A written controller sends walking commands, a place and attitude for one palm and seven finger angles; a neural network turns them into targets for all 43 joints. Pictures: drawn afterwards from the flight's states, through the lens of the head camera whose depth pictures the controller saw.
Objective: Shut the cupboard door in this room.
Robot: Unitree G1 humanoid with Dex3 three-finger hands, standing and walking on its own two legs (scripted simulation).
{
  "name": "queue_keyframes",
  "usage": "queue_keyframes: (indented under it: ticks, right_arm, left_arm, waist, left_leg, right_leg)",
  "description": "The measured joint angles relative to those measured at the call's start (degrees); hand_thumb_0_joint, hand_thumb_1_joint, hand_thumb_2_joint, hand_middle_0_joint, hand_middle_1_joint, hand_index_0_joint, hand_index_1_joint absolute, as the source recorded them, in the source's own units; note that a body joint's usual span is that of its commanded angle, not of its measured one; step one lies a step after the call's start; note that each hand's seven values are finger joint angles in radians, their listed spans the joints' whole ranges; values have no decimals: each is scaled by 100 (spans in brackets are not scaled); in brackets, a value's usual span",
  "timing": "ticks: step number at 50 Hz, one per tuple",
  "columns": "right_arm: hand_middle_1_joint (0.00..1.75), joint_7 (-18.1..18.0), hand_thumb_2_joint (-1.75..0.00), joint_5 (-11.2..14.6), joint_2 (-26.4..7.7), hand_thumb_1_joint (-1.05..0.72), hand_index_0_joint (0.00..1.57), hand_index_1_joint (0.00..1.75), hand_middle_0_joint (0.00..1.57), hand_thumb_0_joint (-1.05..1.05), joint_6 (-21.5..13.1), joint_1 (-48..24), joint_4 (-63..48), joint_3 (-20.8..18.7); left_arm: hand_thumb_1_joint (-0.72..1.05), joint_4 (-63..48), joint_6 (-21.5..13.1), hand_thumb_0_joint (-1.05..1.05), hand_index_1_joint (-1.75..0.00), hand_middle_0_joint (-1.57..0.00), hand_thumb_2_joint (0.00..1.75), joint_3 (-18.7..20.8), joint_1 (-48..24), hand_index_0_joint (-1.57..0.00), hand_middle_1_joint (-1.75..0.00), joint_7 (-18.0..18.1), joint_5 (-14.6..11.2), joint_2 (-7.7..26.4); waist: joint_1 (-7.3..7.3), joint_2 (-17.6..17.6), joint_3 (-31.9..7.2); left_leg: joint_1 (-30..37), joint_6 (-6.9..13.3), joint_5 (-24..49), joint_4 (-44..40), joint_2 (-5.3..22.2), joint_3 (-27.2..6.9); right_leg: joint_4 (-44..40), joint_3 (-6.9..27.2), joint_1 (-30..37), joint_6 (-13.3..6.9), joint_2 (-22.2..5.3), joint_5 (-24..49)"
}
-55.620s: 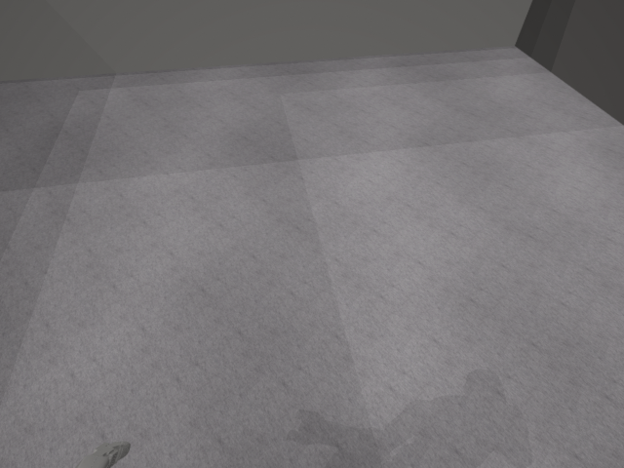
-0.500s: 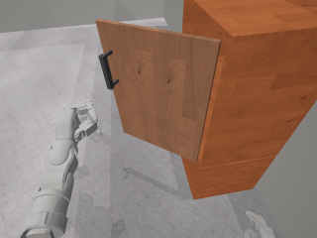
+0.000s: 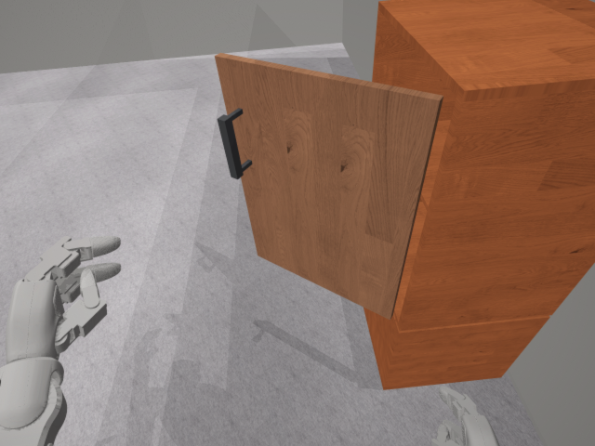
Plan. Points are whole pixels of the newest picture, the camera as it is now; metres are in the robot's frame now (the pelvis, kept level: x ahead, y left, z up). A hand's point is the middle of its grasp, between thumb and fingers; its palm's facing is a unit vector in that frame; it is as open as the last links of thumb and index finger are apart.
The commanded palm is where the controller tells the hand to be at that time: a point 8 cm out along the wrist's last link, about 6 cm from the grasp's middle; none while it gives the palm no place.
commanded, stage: draw the hand back to the body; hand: left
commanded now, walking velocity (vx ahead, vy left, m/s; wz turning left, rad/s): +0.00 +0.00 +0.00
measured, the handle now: (237, 144) +0.68 +0.21 +0.07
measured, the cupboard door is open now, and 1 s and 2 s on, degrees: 53 53 53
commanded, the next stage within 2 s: step back with the hand held close in 0.50 s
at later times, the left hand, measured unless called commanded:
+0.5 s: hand (81, 318) +0.20 +0.26 +0.15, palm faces +0.44 -0.80 -0.40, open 7.4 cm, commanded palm +0.15 +0.29 +0.17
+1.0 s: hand (44, 329) +0.19 +0.29 +0.15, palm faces +0.34 -0.79 -0.51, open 7.4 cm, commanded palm +0.13 +0.32 +0.17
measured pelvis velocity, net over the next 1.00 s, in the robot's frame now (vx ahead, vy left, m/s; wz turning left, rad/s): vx -0.02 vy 0.03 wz -0.02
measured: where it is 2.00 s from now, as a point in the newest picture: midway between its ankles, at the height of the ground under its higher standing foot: outside the picture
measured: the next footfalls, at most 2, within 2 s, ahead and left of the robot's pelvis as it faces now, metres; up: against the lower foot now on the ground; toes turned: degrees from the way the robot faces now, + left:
right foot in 1.82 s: -0.28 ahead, -0.09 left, +0.00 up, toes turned +2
left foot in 1.98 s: -0.13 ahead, +0.14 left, +0.00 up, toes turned +3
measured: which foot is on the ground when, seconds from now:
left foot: down 0.00-1.00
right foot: down 0.00-1.00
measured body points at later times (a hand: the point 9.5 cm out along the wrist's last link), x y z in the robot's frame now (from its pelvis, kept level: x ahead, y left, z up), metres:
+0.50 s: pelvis +0.01 -0.01 +0.00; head -0.01 -0.04 +0.45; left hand +0.17 +0.30 +0.17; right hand +0.21 -0.23 -0.09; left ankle +0.01 +0.12 -0.74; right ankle -0.04 -0.12 -0.74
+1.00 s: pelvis -0.02 +0.03 -0.01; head -0.01 +0.02 +0.44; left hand +0.16 +0.33 +0.18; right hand +0.16 -0.23 -0.09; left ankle +0.01 +0.12 -0.74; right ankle -0.04 -0.12 -0.74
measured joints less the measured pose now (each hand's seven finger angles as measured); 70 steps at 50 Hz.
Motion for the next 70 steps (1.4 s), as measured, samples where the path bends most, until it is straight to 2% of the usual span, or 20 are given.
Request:
queue_keyframes:
  ticks: [9, 14, 18, 24, 32, 39, 44, 49, 55, 60, 64, 70]
  right_arm:
    - [30, -31, -90, -22, -99, -91, 21, 30, 20, 1, -166, 77, 52, -186]
    - [30, -80, -90, -31, -179, -91, 20, 30, 20, 1, -273, -15, 65, -233]
    - [30, -105, -90, -45, -137, -91, 20, 30, 20, 1, -288, -114, 53, -211]
    - [30, -91, -90, -66, -31, -91, 20, 30, 20, 1, -313, -117, -1, -161]
    - [30, -73, -90, -54, -17, -91, 21, 30, 20, 1, -238, -64, -5, -156]
    - [30, -64, -90, -18, -148, -91, 21, 30, 20, 1, 155, -157, -90, -255]
    - [30, -141, -90, 18, -200, -91, 21, 30, 20, 1, 401, -214, -252, -352]
    - [30, -194, -90, 36, -148, -91, 20, 30, 20, 1, 518, -224, -466, -346]
    - [30, -175, -90, 45, -62, -91, 20, 30, 20, 1, 429, -169, -594, -264]
    - [30, -157, -90, 55, -39, -91, 21, 30, 20, 1, 242, -58, -599, -214]
    - [30, -142, -90, 33, -20, -91, 21, 30, 21, 1, 80, 68, -517, -201]
    - [30, -104, -90, -37, 19, -90, 21, 30, 21, 1, -102, 239, -283, -217]
  left_arm:
    - [89, -818, -74, 2, -47, -36, 90, 543, 1084, -37, -47, 73, 8, 173]
    - [89, -759, -65, 2, -37, -27, 90, 487, 935, -28, -37, 136, 50, 41]
    - [89, -636, -9, 1, -33, -23, 90, 393, 773, -24, -33, 135, 51, -27]
    - [89, -826, 22, 2, -31, -21, 90, 344, 860, -22, -31, 108, 52, 49]
    - [89, -853, -18, 1, -30, -21, 90, 481, 879, -22, -30, 81, 20, 137]
    - [89, -832, -257, 1, -30, -21, 90, 618, 998, -22, -30, 88, 71, 286]
    - [89, -1098, -232, 1, -30, -21, 90, 589, 1260, -22, -30, 115, 47, 410]
    - [89, -1413, -250, 2, -30, -21, 90, 730, 1383, -22, -30, 166, 6, 679]
    - [89, -1439, -418, 1, -30, -21, 90, 917, 1341, -22, -30, 246, 31, 788]
    - [89, -1335, -591, 1, -30, -21, 90, 974, 1280, -22, -30, 278, 152, 629]
    - [89, -1347, -677, 1, -30, -21, 90, 954, 1189, -22, -30, 289, 248, 498]
    - [89, -1572, -870, 2, -30, -21, 90, 941, 1093, -22, -30, 305, 316, 415]
  waist:
    - [94, 4, -76]
    - [175, 25, -33]
    - [165, -29, -19]
    - [106, -101, -76]
    - [68, -38, -71]
    - [-86, 44, -128]
    - [-175, -82, -67]
    - [-225, -247, -19]
    - [-259, -343, -44]
    - [-252, -326, 3]
    - [-241, -307, 99]
    - [-251, -352, 161]
  left_leg:
    - [28, -21, -123, 78, 21, -22]
    - [-1, -16, -118, 94, -10, -78]
    - [-15, -24, -88, 53, -17, -83]
    - [22, -54, -133, 62, 27, -52]
    - [53, -51, -148, 46, 37, -19]
    - [-594, 0, -254, 480, 97, -65]
    - [-773, 107, -189, 508, -4, 61]
    - [-902, 203, -83, 538, -69, 160]
    - [-1148, 300, 66, 657, -87, 178]
    - [-1440, 360, 124, 940, -77, 99]
    - [-1676, 375, 110, 1221, -64, -20]
    - [-2010, 299, -430, 1587, -34, -73]
  right_leg:
    - [10, -20, 66, -13, 21, -93]
    - [51, -78, 51, -10, -6, -126]
    - [76, -83, 7, -21, -12, -135]
    - [46, -48, 45, -44, 29, -145]
    - [6, -15, 74, -37, 38, -133]
    - [130, -51, -419, 18, 88, -73]
    - [328, 65, -710, 125, -29, -61]
    - [466, 159, -915, 205, -105, 22]
    - [576, 175, -1153, 268, -128, 183]
    - [831, 104, -1396, 269, -117, 229]
    - [1095, 145, -1552, 266, -3, 192]
    - [1354, 171, -1723, 136, 105, 152]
